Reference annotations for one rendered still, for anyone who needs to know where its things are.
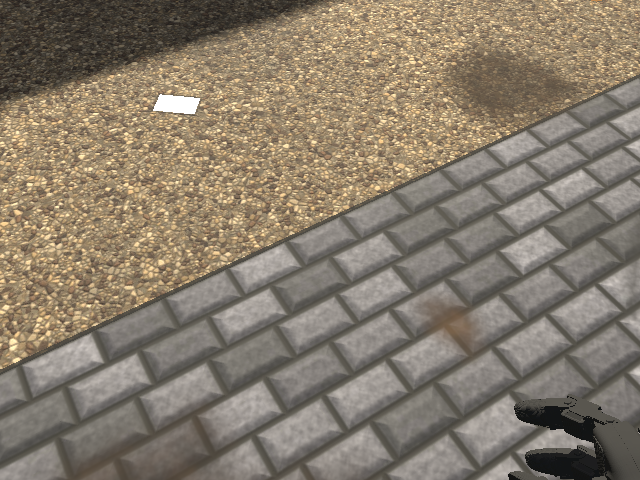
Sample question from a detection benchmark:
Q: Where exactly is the robot right hand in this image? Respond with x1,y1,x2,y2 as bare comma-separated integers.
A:
508,394,640,480

